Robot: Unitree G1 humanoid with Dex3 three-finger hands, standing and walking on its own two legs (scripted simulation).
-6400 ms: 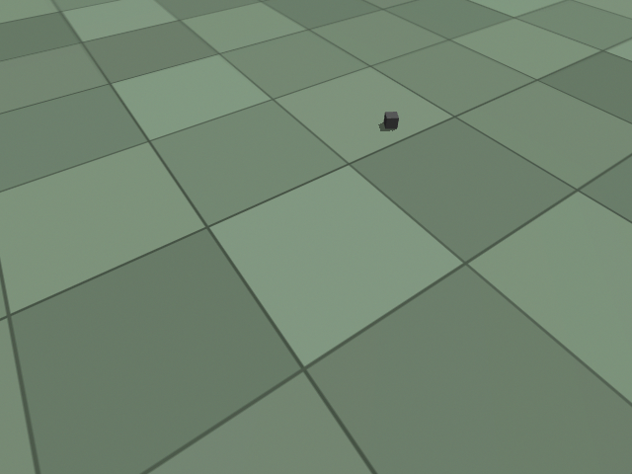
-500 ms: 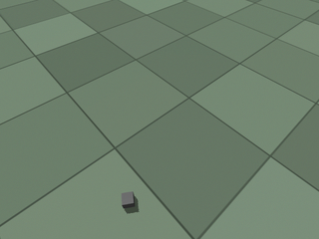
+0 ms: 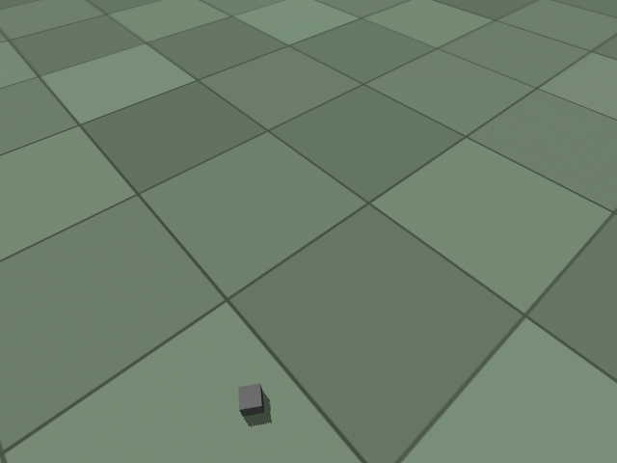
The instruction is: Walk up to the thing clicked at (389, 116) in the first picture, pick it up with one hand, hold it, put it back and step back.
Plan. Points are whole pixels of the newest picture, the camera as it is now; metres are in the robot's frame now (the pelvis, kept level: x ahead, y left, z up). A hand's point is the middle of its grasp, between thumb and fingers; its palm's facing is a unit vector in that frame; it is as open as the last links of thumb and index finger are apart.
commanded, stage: walk up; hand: left
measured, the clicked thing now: (251, 399) +0.45 +0.21 -0.75
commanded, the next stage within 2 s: stand in 0.56 s
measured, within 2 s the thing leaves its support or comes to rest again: neither
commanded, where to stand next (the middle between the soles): +0.06 -0.02 m, yaw +1 degrees
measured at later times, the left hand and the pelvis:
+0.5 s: hand out of the picture +0.10 +0.26 -0.16, palm faces +0.00 -0.95 -0.32, open 7.4 cm; pelvis +0.01 +0.01 +0.00, yaw +0 degrees
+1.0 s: hand out of the picture +0.09 +0.26 -0.15, palm faces -0.01 -0.94 -0.34, open 7.4 cm; pelvis +0.02 +0.01 +0.00, yaw +0 degrees
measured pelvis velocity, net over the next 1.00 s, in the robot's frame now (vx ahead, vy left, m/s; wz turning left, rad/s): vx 0.02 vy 0.01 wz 0.01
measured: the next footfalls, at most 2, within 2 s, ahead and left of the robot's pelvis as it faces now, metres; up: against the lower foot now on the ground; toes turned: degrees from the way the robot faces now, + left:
none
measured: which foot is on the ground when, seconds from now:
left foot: down 0.00-1.00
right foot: down 0.00-1.00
